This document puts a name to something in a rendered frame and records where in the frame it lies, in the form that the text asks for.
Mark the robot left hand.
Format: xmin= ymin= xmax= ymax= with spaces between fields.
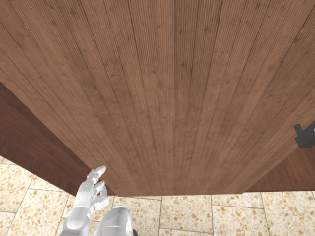
xmin=73 ymin=165 xmax=110 ymax=214

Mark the handle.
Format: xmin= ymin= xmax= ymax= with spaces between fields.
xmin=293 ymin=120 xmax=315 ymax=148

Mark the robot left forearm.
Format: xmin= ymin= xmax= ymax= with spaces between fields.
xmin=58 ymin=206 xmax=91 ymax=236

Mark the robot left thigh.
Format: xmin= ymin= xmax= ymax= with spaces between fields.
xmin=94 ymin=207 xmax=133 ymax=236

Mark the wardrobe door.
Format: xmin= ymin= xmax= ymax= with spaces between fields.
xmin=0 ymin=82 xmax=110 ymax=189
xmin=0 ymin=0 xmax=315 ymax=197

